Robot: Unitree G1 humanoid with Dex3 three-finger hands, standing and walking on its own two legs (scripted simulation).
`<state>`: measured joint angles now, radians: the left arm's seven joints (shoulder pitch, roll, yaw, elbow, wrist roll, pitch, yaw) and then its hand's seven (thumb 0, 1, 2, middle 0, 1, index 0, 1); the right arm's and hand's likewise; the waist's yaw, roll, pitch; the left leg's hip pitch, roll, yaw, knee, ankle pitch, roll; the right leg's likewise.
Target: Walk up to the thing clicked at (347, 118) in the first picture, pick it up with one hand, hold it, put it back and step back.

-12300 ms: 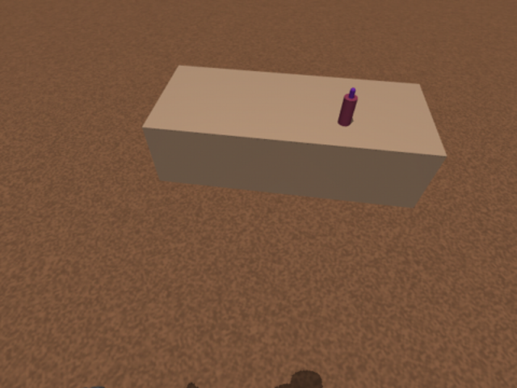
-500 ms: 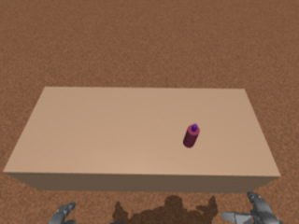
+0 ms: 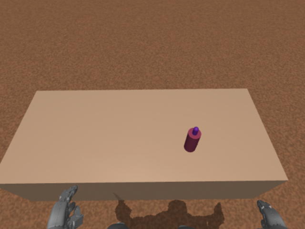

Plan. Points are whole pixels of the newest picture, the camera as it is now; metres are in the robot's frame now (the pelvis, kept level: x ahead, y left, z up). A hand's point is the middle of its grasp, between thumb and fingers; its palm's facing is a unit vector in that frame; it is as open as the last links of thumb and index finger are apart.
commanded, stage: go down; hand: right
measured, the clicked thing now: (192, 138) +0.52 -0.17 -0.28
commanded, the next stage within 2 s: none
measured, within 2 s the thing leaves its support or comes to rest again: neither
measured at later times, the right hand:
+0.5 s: hand out of the picture +0.14 -0.25 -0.10, palm faces +0.03 +0.94 -0.34, open 17.4 cm
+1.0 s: hand (261, 207) +0.19 -0.28 -0.07, palm faces +0.13 +0.94 -0.31, open 17.2 cm
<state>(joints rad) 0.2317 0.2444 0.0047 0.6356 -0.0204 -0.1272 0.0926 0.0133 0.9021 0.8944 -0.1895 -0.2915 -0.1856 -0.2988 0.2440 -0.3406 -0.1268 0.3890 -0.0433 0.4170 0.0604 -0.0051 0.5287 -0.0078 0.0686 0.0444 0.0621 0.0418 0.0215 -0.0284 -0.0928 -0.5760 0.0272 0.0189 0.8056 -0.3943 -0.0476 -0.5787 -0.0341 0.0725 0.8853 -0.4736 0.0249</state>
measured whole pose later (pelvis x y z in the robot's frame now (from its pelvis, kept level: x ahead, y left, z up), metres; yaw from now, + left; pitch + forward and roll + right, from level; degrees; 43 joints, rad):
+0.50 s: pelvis +0.00 +0.00 -0.02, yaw -1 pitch +12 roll +3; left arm 0.26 0.23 -0.01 0.58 -0.02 -0.19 0.15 0.01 0.91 0.88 -0.19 -0.30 -0.19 -0.30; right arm 0.37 -0.36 -0.15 0.14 -0.01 0.54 0.07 -0.01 0.53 0.00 0.07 0.04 0.07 0.04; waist 0.03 -0.04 -0.14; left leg -0.68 0.02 0.04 0.92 -0.45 -0.04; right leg -0.69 -0.04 0.10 1.01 -0.53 0.03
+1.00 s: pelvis -0.02 +0.00 -0.02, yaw -1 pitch +10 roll +3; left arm 0.25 0.24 -0.04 0.63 -0.01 -0.26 0.19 0.02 0.90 0.88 -0.20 -0.30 -0.20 -0.30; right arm 0.16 -0.43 -0.25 0.23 0.04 0.45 0.11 -0.01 0.46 -0.01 0.08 0.04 0.07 0.04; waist 0.03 -0.03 -0.11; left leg -0.70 0.02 0.05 0.95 -0.43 -0.04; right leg -0.71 -0.03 0.11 1.04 -0.51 0.04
